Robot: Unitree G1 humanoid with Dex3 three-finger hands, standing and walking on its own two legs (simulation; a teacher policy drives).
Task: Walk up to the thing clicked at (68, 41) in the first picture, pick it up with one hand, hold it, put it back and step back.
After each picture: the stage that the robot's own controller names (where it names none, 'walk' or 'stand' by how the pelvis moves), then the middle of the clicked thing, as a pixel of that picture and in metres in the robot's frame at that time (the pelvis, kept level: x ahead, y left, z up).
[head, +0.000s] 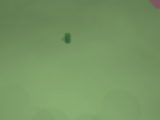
stand; (67, 38) +1.49 +0.21 -0.72
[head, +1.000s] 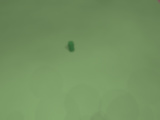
walk; (71, 46) +1.35 +0.27 -0.72
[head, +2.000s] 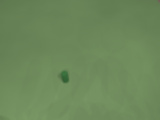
walk; (65, 77) +0.88 +0.26 -0.72
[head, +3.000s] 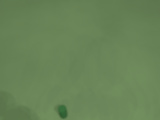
walk; (62, 112) +0.56 +0.23 -0.71
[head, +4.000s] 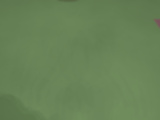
stand; out of the picture +0.42 +0.19 -0.71
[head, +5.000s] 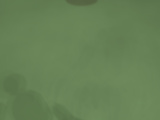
stand; out of the picture +0.39 +0.21 -0.72
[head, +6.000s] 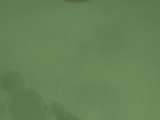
stand; out of the picture +0.39 +0.22 -0.73
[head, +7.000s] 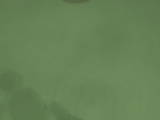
stand; out of the picture +0.37 +0.22 -0.73
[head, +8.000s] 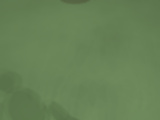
stand; out of the picture +0.37 +0.23 -0.73
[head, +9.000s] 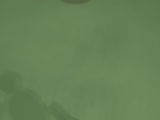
go down; out of the picture +0.37 +0.23 -0.73
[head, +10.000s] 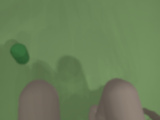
go down; (20, 54) +0.46 +0.24 -0.33
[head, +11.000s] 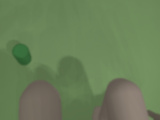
approach; (22, 55) +0.46 +0.24 -0.30
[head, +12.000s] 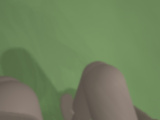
close in; out of the picture +0.45 +0.29 -0.23
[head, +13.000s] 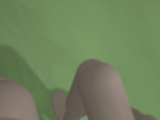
close; out of the picture +0.44 +0.30 -0.23
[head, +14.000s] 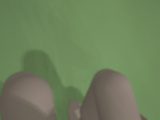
lift; out of the picture +0.38 +0.27 -0.18
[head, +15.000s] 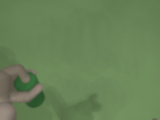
lift; (30, 90) +0.32 +0.19 -0.02
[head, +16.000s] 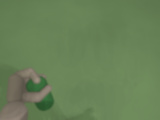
hold; (41, 94) +0.33 +0.16 -0.02
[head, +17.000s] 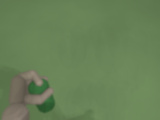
hold; (42, 96) +0.32 +0.16 -0.02
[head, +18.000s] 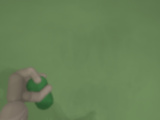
crouch; (41, 93) +0.33 +0.17 -0.01
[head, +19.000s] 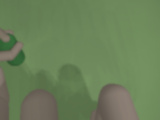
crouch; (11, 50) +0.45 +0.23 -0.11
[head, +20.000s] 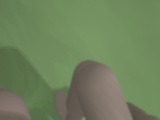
lower; out of the picture +0.44 +0.29 -0.23
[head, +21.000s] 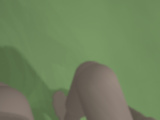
lower; out of the picture +0.43 +0.29 -0.24
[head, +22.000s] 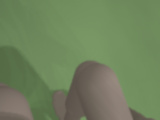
lower; out of the picture +0.43 +0.29 -0.24
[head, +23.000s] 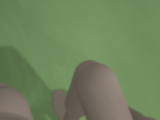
lower; out of the picture +0.43 +0.29 -0.24
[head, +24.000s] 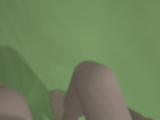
loosen; out of the picture +0.43 +0.29 -0.24
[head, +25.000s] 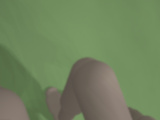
withdraw; out of the picture +0.43 +0.29 -0.23
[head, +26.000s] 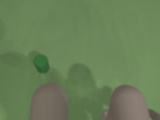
walk; (41, 64) +0.45 +0.22 -0.34
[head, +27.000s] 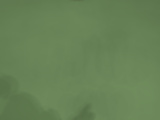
stand; out of the picture +0.37 +0.18 -0.66
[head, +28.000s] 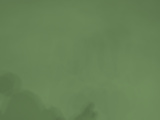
stand; out of the picture +0.38 +0.19 -0.67
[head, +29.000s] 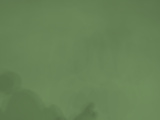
stand; out of the picture +0.38 +0.19 -0.67
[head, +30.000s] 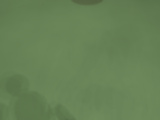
stand; out of the picture +0.40 +0.19 -0.72
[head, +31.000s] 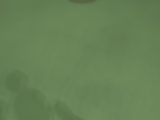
stand; out of the picture +0.36 +0.21 -0.73
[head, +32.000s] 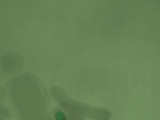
walk; (60, 118) +0.39 +0.20 -0.72
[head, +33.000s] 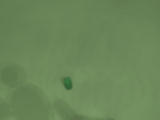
walk; (68, 83) +0.64 +0.18 -0.70
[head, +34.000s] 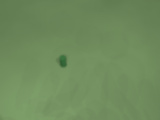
stand; (63, 61) +0.99 +0.17 -0.71
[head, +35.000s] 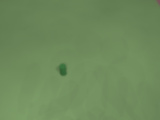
stand; (63, 69) +0.96 +0.21 -0.71
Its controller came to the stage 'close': yes
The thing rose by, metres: 0.70
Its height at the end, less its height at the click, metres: +0.00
